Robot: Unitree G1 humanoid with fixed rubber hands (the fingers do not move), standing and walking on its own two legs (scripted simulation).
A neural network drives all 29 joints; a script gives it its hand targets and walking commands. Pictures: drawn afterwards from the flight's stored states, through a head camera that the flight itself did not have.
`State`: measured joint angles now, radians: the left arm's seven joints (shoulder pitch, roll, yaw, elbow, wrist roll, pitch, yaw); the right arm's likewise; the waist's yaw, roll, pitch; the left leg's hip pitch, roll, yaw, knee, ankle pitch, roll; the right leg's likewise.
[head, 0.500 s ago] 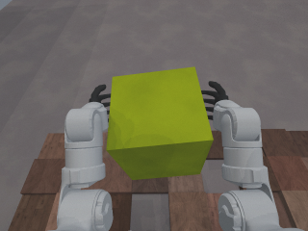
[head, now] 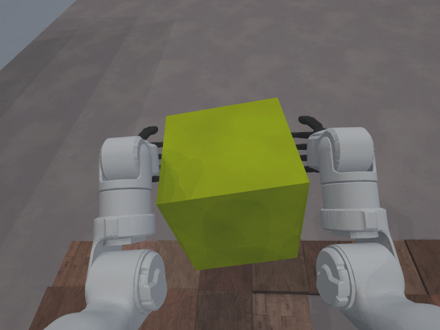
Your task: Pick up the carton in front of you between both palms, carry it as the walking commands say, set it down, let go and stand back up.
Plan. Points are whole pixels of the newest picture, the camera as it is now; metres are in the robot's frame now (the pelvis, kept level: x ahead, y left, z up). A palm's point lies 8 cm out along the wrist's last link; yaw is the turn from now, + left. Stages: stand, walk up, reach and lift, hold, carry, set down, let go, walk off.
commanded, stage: carry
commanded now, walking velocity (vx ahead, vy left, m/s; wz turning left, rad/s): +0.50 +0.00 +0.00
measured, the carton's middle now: (233, 189) +0.38 +0.00 +0.05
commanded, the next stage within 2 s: none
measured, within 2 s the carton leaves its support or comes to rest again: neither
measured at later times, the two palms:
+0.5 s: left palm (167, 90) +0.67 +0.16 +0.09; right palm (282, 88) +0.64 -0.13 +0.09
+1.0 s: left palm (179, 13) +0.93 +0.13 +0.18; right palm (278, 5) +0.94 -0.16 +0.17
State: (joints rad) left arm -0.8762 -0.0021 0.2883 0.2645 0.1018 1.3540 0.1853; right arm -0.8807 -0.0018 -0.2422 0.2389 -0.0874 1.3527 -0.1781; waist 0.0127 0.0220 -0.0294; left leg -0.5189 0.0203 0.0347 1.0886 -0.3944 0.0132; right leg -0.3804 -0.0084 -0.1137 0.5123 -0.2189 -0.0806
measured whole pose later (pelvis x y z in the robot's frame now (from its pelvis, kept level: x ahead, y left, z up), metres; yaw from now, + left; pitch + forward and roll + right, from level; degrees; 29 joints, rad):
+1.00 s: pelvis +0.56 -0.03 +0.02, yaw +0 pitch +5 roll +1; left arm -0.90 0.00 0.28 0.25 0.07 1.35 0.22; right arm -0.87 0.01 -0.26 0.18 -0.10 1.36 -0.18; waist 0.05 0.02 -0.05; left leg -0.62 0.03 0.01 1.00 -0.35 0.03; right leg -0.37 0.01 -0.12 0.52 -0.24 -0.09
